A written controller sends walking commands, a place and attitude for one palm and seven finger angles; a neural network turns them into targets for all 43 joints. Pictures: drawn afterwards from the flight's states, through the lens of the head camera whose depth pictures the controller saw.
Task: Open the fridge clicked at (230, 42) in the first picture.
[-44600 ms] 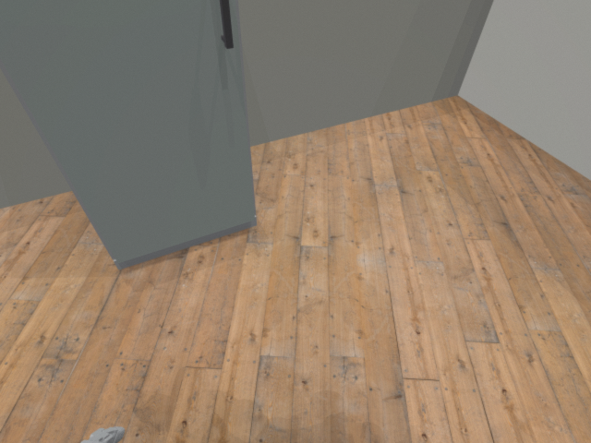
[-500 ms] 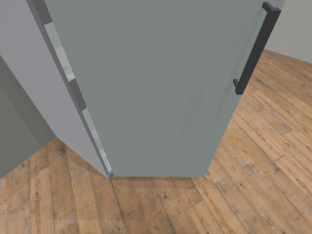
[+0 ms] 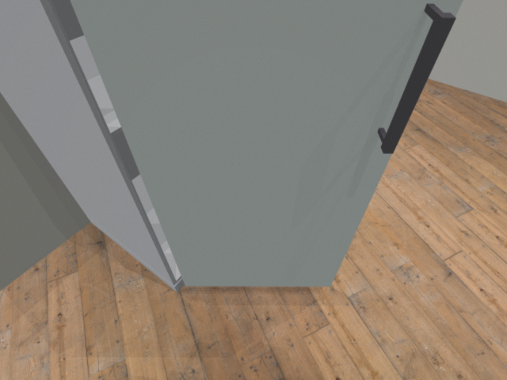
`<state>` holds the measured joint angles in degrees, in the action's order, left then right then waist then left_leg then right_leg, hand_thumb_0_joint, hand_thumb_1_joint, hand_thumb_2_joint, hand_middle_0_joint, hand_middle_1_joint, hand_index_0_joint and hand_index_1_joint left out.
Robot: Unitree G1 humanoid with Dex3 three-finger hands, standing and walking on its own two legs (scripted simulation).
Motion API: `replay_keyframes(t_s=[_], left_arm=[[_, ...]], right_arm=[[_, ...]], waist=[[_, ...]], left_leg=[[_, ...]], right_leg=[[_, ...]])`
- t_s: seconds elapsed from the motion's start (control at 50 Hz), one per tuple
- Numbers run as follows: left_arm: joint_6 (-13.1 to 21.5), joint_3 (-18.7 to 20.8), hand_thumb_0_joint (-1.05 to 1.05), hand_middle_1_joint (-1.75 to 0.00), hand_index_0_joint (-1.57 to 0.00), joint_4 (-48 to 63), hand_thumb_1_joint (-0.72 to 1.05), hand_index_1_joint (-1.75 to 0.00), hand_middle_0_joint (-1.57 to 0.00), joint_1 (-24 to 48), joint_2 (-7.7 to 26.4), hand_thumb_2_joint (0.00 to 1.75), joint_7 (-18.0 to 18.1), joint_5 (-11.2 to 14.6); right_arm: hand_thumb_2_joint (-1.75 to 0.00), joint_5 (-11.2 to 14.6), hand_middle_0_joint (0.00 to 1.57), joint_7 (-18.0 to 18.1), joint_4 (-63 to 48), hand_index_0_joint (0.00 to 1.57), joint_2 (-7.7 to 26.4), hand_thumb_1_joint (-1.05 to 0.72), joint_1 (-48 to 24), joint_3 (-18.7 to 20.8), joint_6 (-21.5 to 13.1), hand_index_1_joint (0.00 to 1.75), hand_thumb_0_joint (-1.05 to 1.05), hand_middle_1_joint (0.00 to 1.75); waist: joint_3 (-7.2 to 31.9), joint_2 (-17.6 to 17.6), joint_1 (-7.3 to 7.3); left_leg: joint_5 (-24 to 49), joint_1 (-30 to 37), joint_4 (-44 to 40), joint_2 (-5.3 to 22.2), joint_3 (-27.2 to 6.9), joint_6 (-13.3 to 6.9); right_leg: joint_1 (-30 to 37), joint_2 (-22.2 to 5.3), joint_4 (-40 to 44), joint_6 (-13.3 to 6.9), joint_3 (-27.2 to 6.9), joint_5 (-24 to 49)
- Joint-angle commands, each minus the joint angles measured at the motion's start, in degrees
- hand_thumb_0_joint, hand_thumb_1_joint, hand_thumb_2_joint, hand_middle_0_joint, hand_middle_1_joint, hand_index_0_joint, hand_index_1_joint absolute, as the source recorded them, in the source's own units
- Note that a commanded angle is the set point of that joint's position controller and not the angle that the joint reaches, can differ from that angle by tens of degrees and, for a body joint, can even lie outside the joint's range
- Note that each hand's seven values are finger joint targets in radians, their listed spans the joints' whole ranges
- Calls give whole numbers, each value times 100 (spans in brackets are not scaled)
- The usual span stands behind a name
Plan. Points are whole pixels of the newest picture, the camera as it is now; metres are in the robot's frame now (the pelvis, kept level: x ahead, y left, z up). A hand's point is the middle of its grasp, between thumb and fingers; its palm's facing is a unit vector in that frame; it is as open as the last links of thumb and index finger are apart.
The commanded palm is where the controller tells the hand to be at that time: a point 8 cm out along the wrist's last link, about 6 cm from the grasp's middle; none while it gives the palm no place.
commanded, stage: look again from close up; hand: right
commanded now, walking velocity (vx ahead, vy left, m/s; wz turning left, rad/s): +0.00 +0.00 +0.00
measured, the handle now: (406, 88) +0.54 -0.22 +0.20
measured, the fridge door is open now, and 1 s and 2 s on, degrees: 54 54 54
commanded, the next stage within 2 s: shuffle to correct the standing spot in 0.16 s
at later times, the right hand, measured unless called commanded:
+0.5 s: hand out of the picture +0.01 -0.19 -0.18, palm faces +0.04 +0.98 -0.20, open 7.3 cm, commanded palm none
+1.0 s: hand out of the picture +0.15 -0.22 -0.18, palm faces -0.01 +0.97 -0.23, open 7.3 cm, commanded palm none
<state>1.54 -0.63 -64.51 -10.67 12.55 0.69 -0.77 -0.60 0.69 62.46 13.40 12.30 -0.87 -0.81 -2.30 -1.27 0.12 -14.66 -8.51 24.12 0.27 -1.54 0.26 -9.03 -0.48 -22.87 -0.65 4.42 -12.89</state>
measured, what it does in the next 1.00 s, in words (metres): steps on the spot: left foot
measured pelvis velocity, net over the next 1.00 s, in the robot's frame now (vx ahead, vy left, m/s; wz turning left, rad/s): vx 0.06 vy -0.04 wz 0.01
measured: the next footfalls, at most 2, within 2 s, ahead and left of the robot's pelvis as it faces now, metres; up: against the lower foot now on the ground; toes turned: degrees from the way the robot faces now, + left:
left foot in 0.92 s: +0.14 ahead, +0.07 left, +0.00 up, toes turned +4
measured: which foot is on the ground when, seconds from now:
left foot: down 0.00-0.62, up 0.64-0.90, down 0.92-1.00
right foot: down 0.00-1.00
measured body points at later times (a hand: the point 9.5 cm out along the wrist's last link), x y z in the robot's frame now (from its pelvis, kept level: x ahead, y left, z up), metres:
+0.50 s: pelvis +0.01 -0.01 -0.01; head +0.02 -0.01 +0.44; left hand +0.03 +0.24 -0.16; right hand +0.01 -0.24 -0.16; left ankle -0.02 +0.12 -0.74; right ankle -0.01 -0.11 -0.74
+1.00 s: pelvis +0.06 -0.04 -0.01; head +0.10 -0.03 +0.44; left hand +0.01 +0.17 -0.17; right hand +0.15 -0.27 -0.16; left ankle +0.10 +0.07 -0.74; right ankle -0.01 -0.11 -0.74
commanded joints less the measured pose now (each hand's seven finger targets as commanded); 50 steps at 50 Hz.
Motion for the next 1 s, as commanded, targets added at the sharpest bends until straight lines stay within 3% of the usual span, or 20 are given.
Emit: replay_keyframes(t_s=[0.0,0.24,0.34,0.4,0.46,0.52,0.56,0.58,0.6,0.62,0.64,0.68,0.76,0.84,0.88,0.9,0.92,0.94,0.96,0.98], left_arm=[[73,179,0,-30,-20,220,90,-30,-20,-78,849,90,61,15],[60,159,0,-30,-20,170,90,-30,-20,-129,772,90,74,14],[-31,137,0,-30,-20,178,90,-30,-20,-380,561,90,18,-28],[-68,143,0,-30,-20,281,90,-30,-20,-464,458,90,-9,-43],[-76,158,0,-30,-20,389,90,-30,-20,-541,380,90,-8,-53],[-34,163,0,-30,-20,413,90,-30,-20,-787,302,90,3,-36],[38,192,0,-30,-20,279,90,-30,-20,-1346,424,90,27,-41],[55,249,0,-30,-20,197,90,-30,-20,-1698,670,90,63,-65],[31,259,0,-30,-20,129,90,-30,-20,-2035,695,90,104,-65],[23,209,0,-30,-20,123,90,-30,-20,-2139,575,90,146,-57],[40,151,0,-30,-20,201,90,-30,-20,-2035,432,90,161,-39],[49,158,0,-30,-20,358,90,-30,-20,-1713,370,90,151,-64],[86,139,0,-30,-20,385,90,-30,-20,-1544,293,90,190,-74],[145,211,0,-30,-20,279,90,-30,-20,-1358,472,90,257,-11],[161,232,0,-30,-20,256,90,-30,-20,-1307,388,90,258,52],[160,244,0,-30,-20,277,90,-30,-20,-1335,321,90,250,78],[111,266,0,-30,-20,274,90,-30,-20,-1419,201,90,238,100],[57,253,0,-30,-20,208,90,-30,-20,-1442,23,90,230,98],[-13,221,0,-30,-20,134,90,-30,-20,-1499,-179,90,227,81],[-37,222,0,-30,-20,76,90,-30,-20,-1546,-213,90,225,67]], right_arm=[[-90,-20,20,82,-212,20,817,-90,177,167,-98,30,0,30],[-90,-17,20,87,-161,20,733,-90,248,158,-96,30,0,30],[-90,-55,20,79,-147,20,630,-90,513,192,-30,30,0,30],[-90,-67,20,76,-189,20,732,-90,696,270,-4,30,0,30],[-90,-57,20,98,-222,20,798,-90,865,364,-7,30,0,30],[-90,-74,20,133,-295,20,766,-90,911,438,-12,30,0,30],[-90,-87,20,120,-386,20,501,-90,707,402,27,30,0,30],[-90,-102,20,106,-499,20,254,-90,565,352,52,30,0,30],[-90,-117,20,128,-605,20,97,-90,306,308,57,30,0,30],[-90,-126,20,147,-659,20,98,-90,199,294,64,30,0,30],[-90,-109,20,143,-652,20,111,-90,201,307,54,30,0,30],[-90,-104,20,101,-603,20,-33,-90,239,297,33,30,0,30],[-90,-76,20,98,-588,20,-271,-90,255,246,120,30,0,30],[-90,-38,20,134,-556,20,22,-90,290,322,48,30,0,30],[-90,-42,20,162,-451,20,325,-90,591,387,-46,30,0,30],[-90,-32,20,185,-392,20,506,-90,742,413,-82,30,0,30],[-90,-5,20,184,-372,20,596,-90,672,401,-84,30,0,30],[-90,19,20,180,-367,20,567,-90,524,359,-53,30,0,30],[-90,23,20,202,-392,20,340,-90,436,326,-23,30,0,30],[-90,21,20,214,-447,20,209,-90,268,269,6,30,0,30]], waist=[[182,58,16],[51,88,14],[-129,30,75],[-275,-350,150],[-409,-745,182],[-373,-703,126],[-248,119,-102],[-191,1059,-210],[-321,1632,-350],[-403,1551,-359],[-401,1077,-272],[-310,493,-125],[-291,442,4],[-31,342,133],[237,-7,273],[421,-233,258],[458,-341,124],[308,-371,47],[389,-728,-12],[284,-652,-65]], left_leg=[[1064,-239,-385,565,-451,-186],[977,-269,-461,552,-448,-185],[-351,-387,-531,701,-689,-342],[-839,-218,-749,974,-1064,-528],[-456,-109,-851,1374,-1450,-813],[429,-119,-435,1413,-1242,-873],[419,-727,464,715,-433,-572],[-412,-1441,1330,200,195,-340],[-1808,-2197,2276,-10,593,-176],[-2012,-2538,3048,140,408,-188],[-1873,-2554,3445,296,294,-227],[-1689,-2421,3437,455,388,-246],[-974,-1665,2548,417,523,-127],[165,-661,915,293,475,-156],[1679,259,100,434,124,-236],[3249,783,345,920,-529,-494],[4175,853,594,1483,-793,-859],[4213,579,626,1626,-716,-1002],[3918,296,568,1426,-619,-952],[3557,67,549,1224,-411,-797]], right_leg=[[193,-656,355,-110,-614,907],[139,-645,398,-92,-629,815],[-227,-421,111,-64,-444,-216],[-715,-216,-308,-18,-238,-588],[-1057,-114,-810,38,-95,-653],[-862,-142,-612,22,-86,-511],[171,-453,-7,-142,-430,550],[781,-1016,152,-507,-1095,1480],[1053,-1529,646,-875,-1633,2172],[1142,-1683,658,-1175,-1773,2826],[977,-1677,576,-1338,-1641,3112],[867,-1539,423,-1400,-1324,3368],[336,-1243,539,-1145,-853,3532],[361,-1154,103,-776,-748,4191],[120,-890,-400,-389,-654,3603],[-377,-597,-609,-187,-536,2392],[-644,-344,-555,-39,-453,1017],[-588,-256,-342,31,-465,494],[-301,-341,-278,46,-415,479],[-128,-419,-103,17,-444,817]])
